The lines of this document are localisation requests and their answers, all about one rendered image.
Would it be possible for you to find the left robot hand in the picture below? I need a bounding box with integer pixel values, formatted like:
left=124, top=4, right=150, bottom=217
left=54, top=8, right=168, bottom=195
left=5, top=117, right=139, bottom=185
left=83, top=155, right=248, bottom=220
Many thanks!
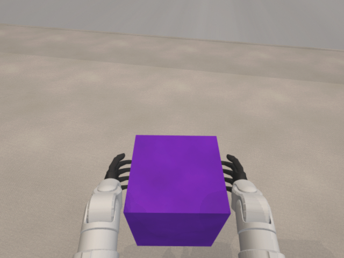
left=105, top=153, right=132, bottom=190

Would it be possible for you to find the robot left forearm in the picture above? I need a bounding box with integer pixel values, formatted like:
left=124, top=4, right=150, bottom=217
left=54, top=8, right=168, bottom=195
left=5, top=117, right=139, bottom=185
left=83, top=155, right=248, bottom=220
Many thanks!
left=73, top=178, right=123, bottom=258

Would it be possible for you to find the carton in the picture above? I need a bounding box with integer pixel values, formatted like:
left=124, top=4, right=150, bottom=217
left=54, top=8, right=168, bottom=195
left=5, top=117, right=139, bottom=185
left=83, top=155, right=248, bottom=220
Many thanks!
left=123, top=135, right=231, bottom=247

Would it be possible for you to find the robot right forearm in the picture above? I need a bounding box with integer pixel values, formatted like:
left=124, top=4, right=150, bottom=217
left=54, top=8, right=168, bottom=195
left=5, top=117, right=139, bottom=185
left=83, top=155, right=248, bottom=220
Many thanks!
left=231, top=180, right=285, bottom=258

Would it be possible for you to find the right robot hand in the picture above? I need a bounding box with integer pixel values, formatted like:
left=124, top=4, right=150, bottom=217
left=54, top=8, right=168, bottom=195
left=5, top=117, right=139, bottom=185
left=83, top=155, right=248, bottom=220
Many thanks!
left=221, top=154, right=247, bottom=193

